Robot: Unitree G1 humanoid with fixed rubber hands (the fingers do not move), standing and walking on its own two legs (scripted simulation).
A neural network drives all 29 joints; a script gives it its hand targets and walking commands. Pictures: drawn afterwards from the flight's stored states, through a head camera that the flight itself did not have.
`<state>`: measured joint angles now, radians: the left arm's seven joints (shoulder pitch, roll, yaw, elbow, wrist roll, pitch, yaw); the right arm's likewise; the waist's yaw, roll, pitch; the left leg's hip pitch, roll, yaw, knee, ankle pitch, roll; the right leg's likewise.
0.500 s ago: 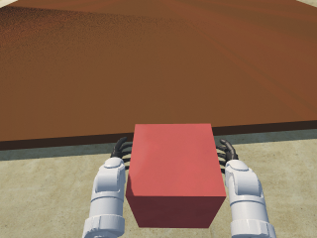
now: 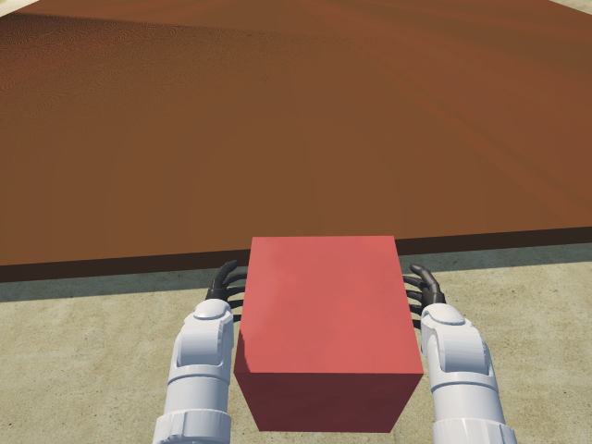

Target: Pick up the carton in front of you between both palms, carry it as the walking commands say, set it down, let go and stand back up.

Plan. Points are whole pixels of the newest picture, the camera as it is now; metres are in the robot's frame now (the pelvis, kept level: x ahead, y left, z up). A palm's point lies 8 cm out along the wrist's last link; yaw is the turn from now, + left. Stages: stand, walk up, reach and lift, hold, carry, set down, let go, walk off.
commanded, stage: hold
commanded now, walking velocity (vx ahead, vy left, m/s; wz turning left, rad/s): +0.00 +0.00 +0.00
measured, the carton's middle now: (323, 338) +0.29 +0.00 -0.03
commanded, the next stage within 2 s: carry in 0.06 s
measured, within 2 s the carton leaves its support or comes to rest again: neither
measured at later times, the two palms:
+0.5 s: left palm (234, 253) +0.38 +0.14 +0.07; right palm (426, 255) +0.38 -0.16 +0.07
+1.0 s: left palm (271, 158) +0.67 +0.11 +0.06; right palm (409, 159) +0.67 -0.19 +0.05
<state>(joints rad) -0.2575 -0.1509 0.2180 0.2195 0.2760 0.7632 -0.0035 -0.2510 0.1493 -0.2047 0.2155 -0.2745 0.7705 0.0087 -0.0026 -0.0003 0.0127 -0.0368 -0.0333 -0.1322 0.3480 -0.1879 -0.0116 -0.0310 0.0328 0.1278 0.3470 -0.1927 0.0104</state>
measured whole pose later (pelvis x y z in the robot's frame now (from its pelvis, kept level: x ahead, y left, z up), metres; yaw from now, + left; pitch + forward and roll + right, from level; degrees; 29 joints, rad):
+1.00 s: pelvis +0.40 -0.05 -0.03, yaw +2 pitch +3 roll -1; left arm -0.19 -0.14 0.10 -0.32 0.12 1.20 0.09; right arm -0.17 0.13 -0.14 -0.36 -0.10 1.22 -0.09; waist 0.00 0.03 -0.06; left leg -0.16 0.10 0.06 0.96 -0.47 -0.01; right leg -0.48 -0.02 -0.26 0.59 -0.17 -0.11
